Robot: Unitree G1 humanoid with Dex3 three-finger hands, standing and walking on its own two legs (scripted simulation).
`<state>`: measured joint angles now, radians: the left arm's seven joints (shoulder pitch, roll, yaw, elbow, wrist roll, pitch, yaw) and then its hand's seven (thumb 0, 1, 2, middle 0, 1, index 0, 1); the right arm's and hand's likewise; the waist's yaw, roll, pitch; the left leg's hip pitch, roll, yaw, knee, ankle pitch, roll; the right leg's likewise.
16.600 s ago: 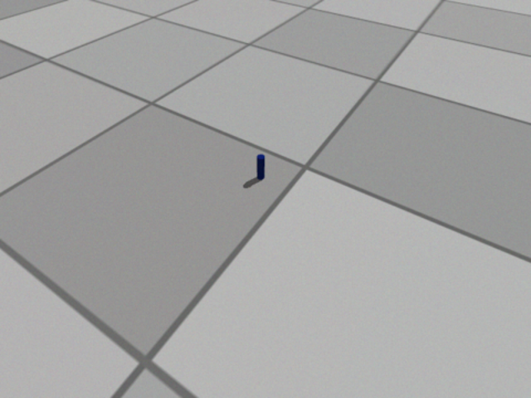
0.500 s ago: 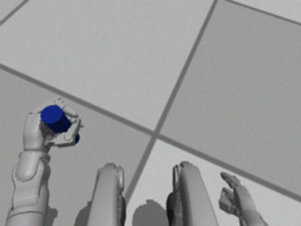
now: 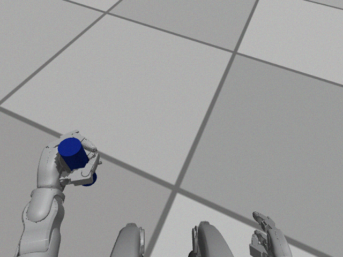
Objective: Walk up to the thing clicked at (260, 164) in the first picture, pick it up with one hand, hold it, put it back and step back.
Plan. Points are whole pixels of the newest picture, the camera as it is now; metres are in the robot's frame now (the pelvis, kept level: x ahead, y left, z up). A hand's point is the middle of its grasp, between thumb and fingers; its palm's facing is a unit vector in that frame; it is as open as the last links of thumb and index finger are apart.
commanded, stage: lift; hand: left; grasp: from the side
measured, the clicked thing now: (80, 164) +0.33 +0.20 +0.02
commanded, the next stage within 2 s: hold in 0.80 s
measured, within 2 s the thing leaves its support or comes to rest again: neither
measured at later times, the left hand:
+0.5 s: hand (79, 143) +0.34 +0.17 +0.11, palm faces +0.01 -1.00 -0.03, open 5.2 cm
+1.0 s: hand (81, 128) +0.35 +0.16 +0.14, palm faces -0.01 -1.00 -0.02, open 5.2 cm
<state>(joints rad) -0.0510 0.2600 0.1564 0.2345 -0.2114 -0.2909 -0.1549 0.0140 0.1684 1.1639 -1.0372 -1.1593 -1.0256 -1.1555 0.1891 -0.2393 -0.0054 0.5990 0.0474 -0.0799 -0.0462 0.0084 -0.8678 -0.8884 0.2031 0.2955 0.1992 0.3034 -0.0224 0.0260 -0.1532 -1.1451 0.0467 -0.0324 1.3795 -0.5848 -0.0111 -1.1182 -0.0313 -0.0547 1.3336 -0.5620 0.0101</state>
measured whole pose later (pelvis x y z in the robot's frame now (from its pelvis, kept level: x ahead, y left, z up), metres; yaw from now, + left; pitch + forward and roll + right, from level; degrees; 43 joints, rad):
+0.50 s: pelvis +0.02 +0.00 +0.06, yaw +0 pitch +12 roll -2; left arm -0.07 0.24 0.14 0.32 -0.20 -0.31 -0.16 0.01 0.17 1.16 -1.03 -1.16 -1.02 -1.16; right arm 0.24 -0.22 0.00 0.63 0.03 -0.07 -0.05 0.01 -0.87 -0.89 0.20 0.30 0.20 0.30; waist -0.02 0.02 -0.09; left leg -0.79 0.05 -0.01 1.08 -0.49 -0.01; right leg -0.78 -0.03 -0.04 1.03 -0.47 0.01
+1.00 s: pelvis +0.03 -0.01 +0.09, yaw +0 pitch +8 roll -1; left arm -0.10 0.22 0.16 0.39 -0.20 -0.33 -0.19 0.01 0.17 1.16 -1.03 -1.17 -1.02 -1.16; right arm 0.24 -0.23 0.00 0.65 0.02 -0.04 -0.06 0.01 -0.87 -0.89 0.20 0.30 0.20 0.30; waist -0.02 0.02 -0.05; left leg -0.62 0.05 0.00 0.93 -0.45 -0.02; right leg -0.61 -0.02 -0.04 0.90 -0.43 0.01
